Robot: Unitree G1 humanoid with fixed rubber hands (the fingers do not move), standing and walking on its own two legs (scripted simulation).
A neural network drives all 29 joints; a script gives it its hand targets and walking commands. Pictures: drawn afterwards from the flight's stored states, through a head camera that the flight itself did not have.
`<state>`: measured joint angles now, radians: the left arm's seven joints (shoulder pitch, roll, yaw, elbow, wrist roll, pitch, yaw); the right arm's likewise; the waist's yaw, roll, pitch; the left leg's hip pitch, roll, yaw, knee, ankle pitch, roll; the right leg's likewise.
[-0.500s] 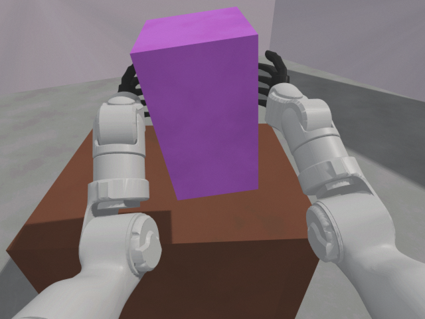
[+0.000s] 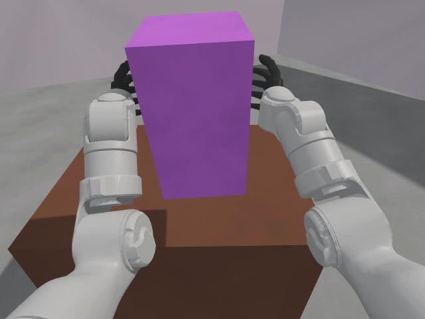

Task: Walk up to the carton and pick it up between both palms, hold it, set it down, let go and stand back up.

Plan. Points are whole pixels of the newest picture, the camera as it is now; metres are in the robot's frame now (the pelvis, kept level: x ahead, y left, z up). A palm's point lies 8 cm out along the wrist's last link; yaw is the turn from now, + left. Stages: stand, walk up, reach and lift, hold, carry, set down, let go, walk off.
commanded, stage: hold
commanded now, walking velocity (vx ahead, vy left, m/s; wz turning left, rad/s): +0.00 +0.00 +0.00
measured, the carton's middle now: (198, 110) +0.40 +0.01 +0.28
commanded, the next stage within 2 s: none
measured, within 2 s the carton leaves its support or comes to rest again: neither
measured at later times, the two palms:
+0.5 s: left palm (125, 99) +0.37 +0.13 +0.31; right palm (276, 89) +0.36 -0.12 +0.33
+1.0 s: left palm (131, 104) +0.37 +0.12 +0.30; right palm (279, 99) +0.36 -0.13 +0.31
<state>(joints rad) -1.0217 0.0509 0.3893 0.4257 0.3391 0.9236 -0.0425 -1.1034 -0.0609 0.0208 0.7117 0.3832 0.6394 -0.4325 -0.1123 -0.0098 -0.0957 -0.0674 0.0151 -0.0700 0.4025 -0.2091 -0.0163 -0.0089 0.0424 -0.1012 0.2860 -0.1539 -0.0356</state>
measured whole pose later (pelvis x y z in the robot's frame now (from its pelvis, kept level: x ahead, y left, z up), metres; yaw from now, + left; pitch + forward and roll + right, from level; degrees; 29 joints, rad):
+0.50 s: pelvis +0.00 +0.01 +0.00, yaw -2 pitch -8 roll -1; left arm -1.03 0.00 0.39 0.40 0.37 0.94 -0.01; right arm -1.16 -0.09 -0.01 0.78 0.35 0.64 -0.35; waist -0.10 -0.01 -0.09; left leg -0.05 0.01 -0.04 0.41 -0.22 0.00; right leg -0.01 0.04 -0.06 0.31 -0.16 -0.03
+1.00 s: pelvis -0.01 +0.00 +0.00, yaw -1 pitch -6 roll -1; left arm -1.04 0.04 0.38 0.46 0.31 0.92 0.00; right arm -1.13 -0.08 0.00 0.75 0.38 0.66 -0.40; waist -0.10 -0.01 -0.11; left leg -0.11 0.02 -0.06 0.41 -0.20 -0.02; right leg -0.07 0.05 -0.07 0.33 -0.16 -0.05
